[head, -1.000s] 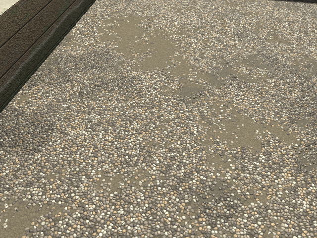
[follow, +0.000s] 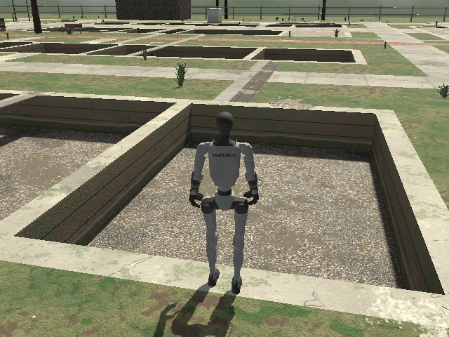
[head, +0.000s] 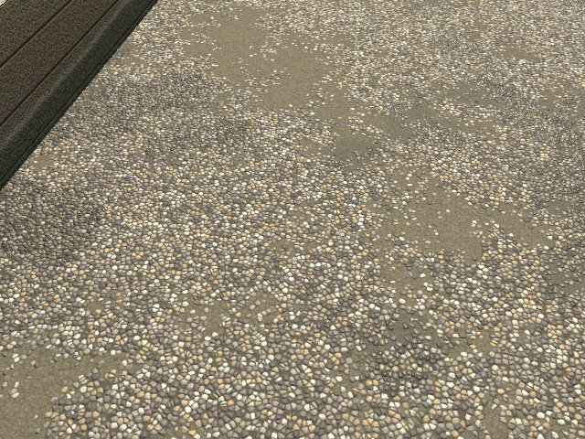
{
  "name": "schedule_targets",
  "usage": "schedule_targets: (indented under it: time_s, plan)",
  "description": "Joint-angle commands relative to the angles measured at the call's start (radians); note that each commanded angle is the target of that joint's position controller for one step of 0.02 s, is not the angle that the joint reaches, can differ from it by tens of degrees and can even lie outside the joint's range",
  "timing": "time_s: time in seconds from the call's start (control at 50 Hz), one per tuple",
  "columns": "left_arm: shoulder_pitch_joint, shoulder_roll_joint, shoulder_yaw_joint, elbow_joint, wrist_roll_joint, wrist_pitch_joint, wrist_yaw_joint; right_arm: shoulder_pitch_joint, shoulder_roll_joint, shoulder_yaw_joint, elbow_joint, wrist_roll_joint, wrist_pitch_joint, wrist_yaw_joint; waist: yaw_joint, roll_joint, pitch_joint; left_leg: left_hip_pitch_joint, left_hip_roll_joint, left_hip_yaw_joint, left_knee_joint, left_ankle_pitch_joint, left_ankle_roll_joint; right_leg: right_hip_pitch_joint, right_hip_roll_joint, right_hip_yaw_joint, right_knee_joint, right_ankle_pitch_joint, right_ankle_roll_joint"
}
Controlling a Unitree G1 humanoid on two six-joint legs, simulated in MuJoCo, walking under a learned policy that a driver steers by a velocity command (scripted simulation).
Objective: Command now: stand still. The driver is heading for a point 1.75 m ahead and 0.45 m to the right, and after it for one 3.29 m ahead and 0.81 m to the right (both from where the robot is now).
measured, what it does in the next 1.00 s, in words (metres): stands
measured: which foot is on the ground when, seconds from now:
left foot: down 0.00-1.00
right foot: down 0.00-1.00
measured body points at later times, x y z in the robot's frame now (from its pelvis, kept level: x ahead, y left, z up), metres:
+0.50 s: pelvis +0.03 -0.01 -0.01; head +0.03 -0.01 +0.44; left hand +0.16 +0.21 -0.12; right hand +0.19 -0.23 -0.11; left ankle +0.04 +0.09 -0.74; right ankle -0.05 -0.09 -0.74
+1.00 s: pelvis +0.01 +0.00 -0.02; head +0.00 +0.00 +0.43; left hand +0.17 +0.20 -0.12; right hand +0.20 -0.20 -0.10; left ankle +0.04 +0.09 -0.74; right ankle -0.05 -0.09 -0.74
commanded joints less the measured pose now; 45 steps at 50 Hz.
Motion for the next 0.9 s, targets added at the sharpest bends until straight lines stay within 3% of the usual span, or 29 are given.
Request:
schedule_targets:
  time_s: [0.02, 0.04, 0.08, 0.1, 0.14, 0.2, 0.28, 0.4, 0.42, 0.44, 0.52, 0.62, 0.64, 0.68, 0.72, 0.9]
  plan:
    - [-0.03, 0.082, 0.021, -0.075, 0.0, -0.014, 0.002, -0.055, -0.076, -0.02, -0.081, -0.001, -0.015, -0.001, 0.0, 0.003, -0.036, -0.026, 0.121, -0.127, -0.087, 0.102, 0.05, 0.031, -0.099, 0.109, -0.067, 0.138, -0.016]
    - [-0.057, 0.085, 0.022, -0.093, 0.007, -0.011, -0.007, -0.07, -0.095, -0.023, -0.092, -0.001, -0.02, 0.006, 0.008, 0.02, -0.012, -0.044, 0.108, -0.131, -0.073, 0.067, 0.041, 0.005, -0.088, 0.093, -0.048, 0.114, -0.018]
    - [-0.048, 0.078, 0.02, -0.098, 0.008, -0.01, -0.015, -0.081, -0.087, -0.021, -0.106, -0.004, -0.025, 0.011, 0.013, 0.014, -0.032, -0.036, 0.113, -0.139, -0.071, 0.052, 0.045, -0.008, -0.087, 0.092, -0.04, 0.097, -0.018]
    - [-0.04, 0.046, 0.006, -0.097, 0.012, -0.014, -0.018, -0.077, -0.063, -0.01, -0.102, -0.003, -0.026, 0.012, 0.016, 0.019, -0.06, -0.015, 0.12, -0.152, -0.112, -0.009, 0.038, -0.001, -0.091, 0.094, -0.071, 0.022, -0.011]
    - [-0.034, 0.012, -0.014, -0.084, 0.011, -0.026, -0.021, -0.068, -0.042, 0.002, -0.082, 0.003, -0.025, 0.017, 0.017, 0.024, -0.038, 0.021, 0.123, -0.164, -0.175, -0.079, 0.017, -0.009, -0.093, 0.105, -0.145, -0.085, 0.005]
    - [0.001, 0.066, 0.0, -0.048, -0.001, -0.04, -0.005, -0.039, -0.062, -0.006, -0.055, -0.001, -0.015, 0.01, 0.0, -0.005, -0.011, 0.034, 0.114, -0.131, -0.153, -0.002, 0.035, 0.021, -0.085, 0.115, -0.149, -0.05, -0.002]
    - [-0.008, 0.064, 0.002, -0.055, -0.009, -0.045, -0.002, -0.058, -0.057, -0.007, -0.053, 0.007, -0.022, 0.005, 0.008, -0.02, 0.009, -0.018, 0.087, -0.085, -0.079, 0.003, 0.036, 0.038, -0.087, 0.115, -0.119, -0.013, -0.019]
    - [-0.003, 0.078, 0.005, -0.062, -0.011, -0.051, 0.004, -0.063, -0.052, -0.009, -0.069, -0.004, -0.023, -0.003, 0.011, -0.033, 0.001, -0.043, 0.06, -0.034, 0.034, 0.057, 0.04, 0.065, -0.096, 0.106, -0.023, 0.23, -0.033]
    - [-0.049, 0.08, 0.007, -0.091, -0.015, -0.043, 0.008, -0.111, -0.051, -0.011, -0.098, -0.014, -0.028, 0.011, -0.005, -0.029, 0.052, -0.083, 0.062, 0.006, 0.079, 0.193, 0.032, 0.046, -0.126, 0.126, 0.017, 0.443, -0.036]
    - [-0.045, 0.093, 0.014, -0.089, -0.008, -0.04, 0.011, -0.084, -0.049, -0.012, -0.095, -0.023, -0.031, 0.013, -0.012, -0.035, 0.003, -0.064, 0.061, 0.014, 0.083, 0.237, 0.031, 0.074, -0.129, 0.118, 0.048, 0.523, -0.041]
    - [-0.043, 0.079, 0.018, -0.103, 0.005, -0.031, 0.015, -0.087, -0.055, -0.015, -0.1, -0.019, -0.032, 0.006, 0.003, -0.022, -0.089, 0.011, 0.064, 0.02, 0.124, 0.41, 0.042, 0.084, -0.095, 0.084, 0.127, 0.568, -0.014]
    - [-0.074, 0.054, 0.014, -0.124, 0.01, -0.02, 0.01, -0.125, -0.06, -0.013, -0.116, -0.014, -0.026, 0.006, 0.008, -0.019, -0.122, 0.03, 0.083, 0.013, 0.142, 0.473, 0.056, 0.052, -0.077, 0.069, 0.16, 0.46, 0.013]
    - [-0.033, 0.053, 0.015, -0.107, 0.009, -0.03, 0.007, -0.082, -0.058, -0.012, -0.1, -0.001, -0.022, -0.008, 0.02, -0.023, -0.192, 0.074, 0.083, -0.034, 0.112, 0.32, 0.064, 0.073, -0.055, 0.051, 0.14, 0.268, 0.016]
    - [-0.067, 0.037, 0.005, -0.117, 0.006, -0.033, 0.003, -0.134, -0.062, -0.012, -0.118, 0.005, -0.013, -0.008, 0.021, -0.015, -0.088, 0.022, 0.087, -0.044, 0.109, 0.24, 0.06, 0.013, -0.058, 0.057, 0.109, 0.176, 0.012]
    - [-0.084, 0.039, 0.003, -0.125, 0.002, -0.036, 0.002, -0.139, -0.063, -0.011, -0.125, 0.002, -0.011, -0.004, 0.015, -0.019, -0.043, -0.014, 0.083, -0.041, 0.108, 0.189, 0.05, -0.012, -0.068, 0.068, 0.098, 0.15, 0.004]
    - [-0.096, 0.033, 0.0, -0.143, 0.002, -0.046, 0.0, -0.134, -0.054, -0.004, -0.145, 0.002, -0.025, 0.004, -0.002, -0.004, -0.022, -0.028, 0.078, -0.044, 0.092, 0.111, 0.04, -0.058, -0.078, 0.081, 0.078, 0.067, -0.01]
